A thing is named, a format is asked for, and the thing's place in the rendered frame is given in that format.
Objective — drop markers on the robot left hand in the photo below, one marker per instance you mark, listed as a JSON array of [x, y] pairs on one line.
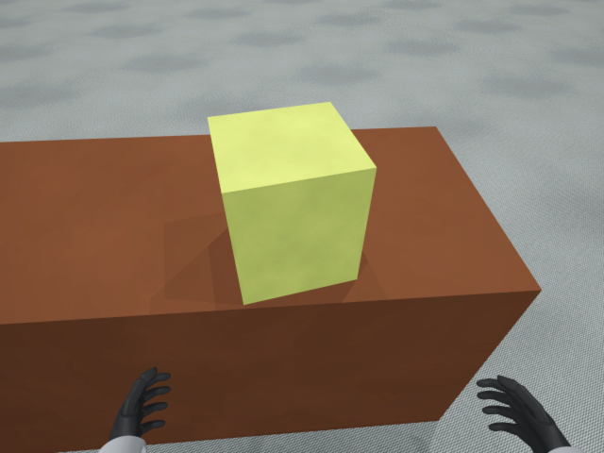
[[131, 413]]

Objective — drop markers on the carton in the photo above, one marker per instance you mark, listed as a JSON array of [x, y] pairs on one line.
[[297, 188]]

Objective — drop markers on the robot right hand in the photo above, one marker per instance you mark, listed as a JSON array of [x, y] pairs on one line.
[[533, 425]]

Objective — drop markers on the pedestal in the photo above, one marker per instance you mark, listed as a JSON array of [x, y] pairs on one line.
[[115, 257]]

